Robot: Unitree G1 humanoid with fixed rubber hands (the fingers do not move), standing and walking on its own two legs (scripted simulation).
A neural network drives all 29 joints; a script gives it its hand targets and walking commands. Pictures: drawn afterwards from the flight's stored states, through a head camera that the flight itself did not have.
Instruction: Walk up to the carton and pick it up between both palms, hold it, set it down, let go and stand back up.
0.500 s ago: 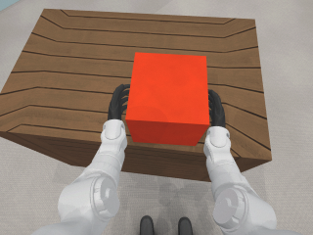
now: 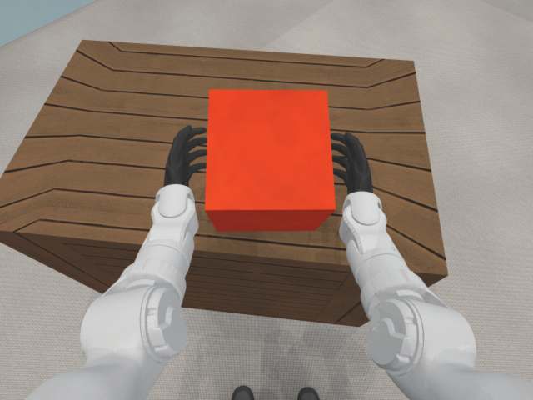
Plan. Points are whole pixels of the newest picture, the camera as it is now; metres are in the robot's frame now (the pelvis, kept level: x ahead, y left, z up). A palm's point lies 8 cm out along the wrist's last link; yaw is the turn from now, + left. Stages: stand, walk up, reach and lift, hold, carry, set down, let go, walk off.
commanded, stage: set down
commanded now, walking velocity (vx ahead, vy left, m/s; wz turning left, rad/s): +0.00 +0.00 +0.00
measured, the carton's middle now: (267, 167) +0.48 +0.00 +0.00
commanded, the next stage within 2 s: none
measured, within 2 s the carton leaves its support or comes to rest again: rests again in 0.16 s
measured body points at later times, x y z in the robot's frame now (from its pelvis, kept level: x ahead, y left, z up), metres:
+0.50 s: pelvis -0.01 +0.01 +0.01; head +0.06 +0.01 +0.45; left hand +0.47 +0.18 +0.11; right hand +0.45 -0.19 +0.11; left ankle +0.02 +0.10 -0.73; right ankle +0.00 -0.11 -0.73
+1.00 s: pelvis +0.00 -0.01 +0.01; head +0.08 +0.00 +0.45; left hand +0.35 +0.18 +0.00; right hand +0.35 -0.18 +0.00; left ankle +0.02 +0.10 -0.73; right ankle +0.00 -0.11 -0.73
